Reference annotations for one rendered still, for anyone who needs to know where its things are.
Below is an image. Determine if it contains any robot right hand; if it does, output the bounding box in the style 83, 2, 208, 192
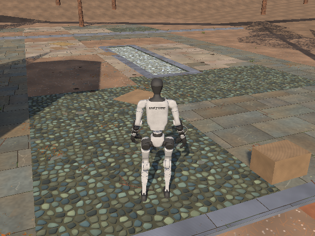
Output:
175, 137, 187, 148

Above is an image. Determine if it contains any left robot upper arm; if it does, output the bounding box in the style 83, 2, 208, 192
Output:
135, 99, 147, 126

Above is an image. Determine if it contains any robot right forearm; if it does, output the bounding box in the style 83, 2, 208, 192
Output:
176, 119, 186, 139

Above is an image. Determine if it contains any right robot upper arm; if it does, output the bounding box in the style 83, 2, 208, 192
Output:
167, 99, 181, 126

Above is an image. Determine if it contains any robot left foot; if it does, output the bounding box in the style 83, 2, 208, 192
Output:
141, 190, 148, 202

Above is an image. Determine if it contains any robot left forearm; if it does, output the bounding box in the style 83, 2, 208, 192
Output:
131, 119, 140, 136

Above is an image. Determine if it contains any robot left hand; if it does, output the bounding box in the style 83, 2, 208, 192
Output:
131, 134, 142, 144

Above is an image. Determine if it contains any right robot shin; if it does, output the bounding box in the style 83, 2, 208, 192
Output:
164, 160, 171, 192

